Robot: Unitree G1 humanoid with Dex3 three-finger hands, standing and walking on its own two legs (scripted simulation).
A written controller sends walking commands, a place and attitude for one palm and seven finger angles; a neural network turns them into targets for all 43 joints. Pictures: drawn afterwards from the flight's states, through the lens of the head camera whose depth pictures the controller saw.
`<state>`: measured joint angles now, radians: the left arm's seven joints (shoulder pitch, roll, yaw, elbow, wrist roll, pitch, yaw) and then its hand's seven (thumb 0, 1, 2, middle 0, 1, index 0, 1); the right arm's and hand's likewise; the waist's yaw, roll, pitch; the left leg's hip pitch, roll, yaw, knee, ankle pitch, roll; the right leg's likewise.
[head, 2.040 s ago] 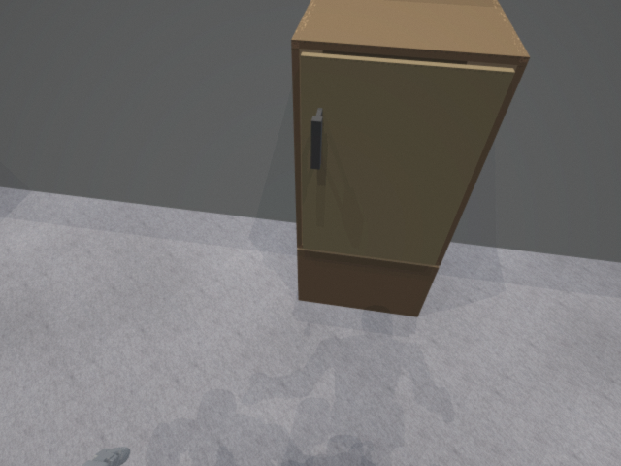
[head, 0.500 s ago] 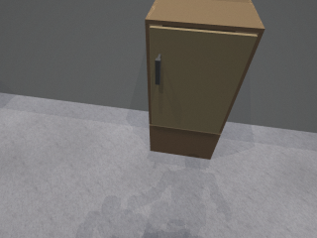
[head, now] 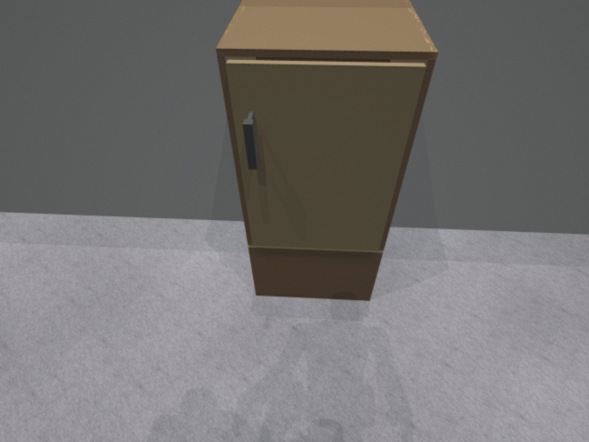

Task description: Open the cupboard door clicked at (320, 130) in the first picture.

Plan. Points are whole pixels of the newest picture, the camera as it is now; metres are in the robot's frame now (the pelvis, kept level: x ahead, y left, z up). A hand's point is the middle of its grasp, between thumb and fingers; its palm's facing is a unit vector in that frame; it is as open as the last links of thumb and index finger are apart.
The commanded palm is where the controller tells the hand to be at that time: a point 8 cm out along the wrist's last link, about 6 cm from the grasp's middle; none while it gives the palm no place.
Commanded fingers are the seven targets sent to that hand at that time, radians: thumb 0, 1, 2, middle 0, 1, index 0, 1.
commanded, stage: take the last steps up to it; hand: left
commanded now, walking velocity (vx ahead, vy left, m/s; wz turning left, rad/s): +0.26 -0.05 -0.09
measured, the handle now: (252, 140) +0.75 +0.15 +0.00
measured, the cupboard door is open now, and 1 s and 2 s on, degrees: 0 0 0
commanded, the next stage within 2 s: come to a stop and stand still in 0.36 s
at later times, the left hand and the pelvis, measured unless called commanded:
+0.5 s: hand out of the picture +0.05 +0.15 -0.18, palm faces +0.08 -0.99 -0.12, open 7.4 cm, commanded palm none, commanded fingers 0.00 0.90 0.90 -0.20 -0.30 -0.20 -0.30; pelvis +0.17 +0.01 -0.01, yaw -2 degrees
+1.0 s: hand (222, 369) +0.28 +0.15 -0.16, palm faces -0.05 -0.96 -0.26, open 7.4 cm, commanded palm none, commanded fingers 0.00 0.90 0.90 -0.20 -0.30 -0.20 -0.30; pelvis +0.19 -0.04 +0.00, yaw -4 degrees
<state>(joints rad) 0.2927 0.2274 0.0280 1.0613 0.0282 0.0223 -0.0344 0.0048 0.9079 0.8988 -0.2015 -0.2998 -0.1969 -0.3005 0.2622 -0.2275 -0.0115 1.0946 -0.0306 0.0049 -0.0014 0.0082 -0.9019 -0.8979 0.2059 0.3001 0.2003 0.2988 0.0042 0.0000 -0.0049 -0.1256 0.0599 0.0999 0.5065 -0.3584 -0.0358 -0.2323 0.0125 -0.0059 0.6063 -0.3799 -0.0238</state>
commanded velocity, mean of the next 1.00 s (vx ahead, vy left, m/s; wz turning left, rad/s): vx -0.01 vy -0.01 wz -0.02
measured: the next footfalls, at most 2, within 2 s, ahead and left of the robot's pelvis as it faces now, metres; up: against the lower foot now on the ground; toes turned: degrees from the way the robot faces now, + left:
left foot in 0.46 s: +0.27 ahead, +0.09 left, +0.00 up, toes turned +5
right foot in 0.94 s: +0.23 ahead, -0.16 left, +0.00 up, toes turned -7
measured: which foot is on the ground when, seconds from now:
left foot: down 0.00-0.02, up 0.04-0.44, down 0.46-0.94, up 0.96-1.00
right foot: down 0.00-0.48, up 0.50-0.92, down 0.94-1.00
